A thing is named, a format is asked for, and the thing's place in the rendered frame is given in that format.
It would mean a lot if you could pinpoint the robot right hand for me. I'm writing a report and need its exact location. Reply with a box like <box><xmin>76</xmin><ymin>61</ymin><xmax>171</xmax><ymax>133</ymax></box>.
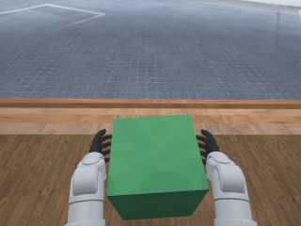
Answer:
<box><xmin>196</xmin><ymin>129</ymin><xmax>220</xmax><ymax>166</ymax></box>

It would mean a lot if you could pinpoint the robot left forearm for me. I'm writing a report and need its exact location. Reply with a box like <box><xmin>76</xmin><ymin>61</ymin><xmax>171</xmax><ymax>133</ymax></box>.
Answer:
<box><xmin>64</xmin><ymin>152</ymin><xmax>106</xmax><ymax>226</ymax></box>

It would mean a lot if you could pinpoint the robot left hand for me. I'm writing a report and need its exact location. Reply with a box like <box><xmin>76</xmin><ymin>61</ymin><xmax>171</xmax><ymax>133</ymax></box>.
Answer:
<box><xmin>88</xmin><ymin>129</ymin><xmax>112</xmax><ymax>163</ymax></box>

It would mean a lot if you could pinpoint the robot right forearm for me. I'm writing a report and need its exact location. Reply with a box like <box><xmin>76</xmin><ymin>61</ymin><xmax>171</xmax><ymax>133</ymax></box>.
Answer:
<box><xmin>206</xmin><ymin>152</ymin><xmax>258</xmax><ymax>226</ymax></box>

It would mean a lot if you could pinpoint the carton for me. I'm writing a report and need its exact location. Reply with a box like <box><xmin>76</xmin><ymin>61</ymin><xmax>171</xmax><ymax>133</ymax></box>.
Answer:
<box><xmin>106</xmin><ymin>114</ymin><xmax>210</xmax><ymax>220</ymax></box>

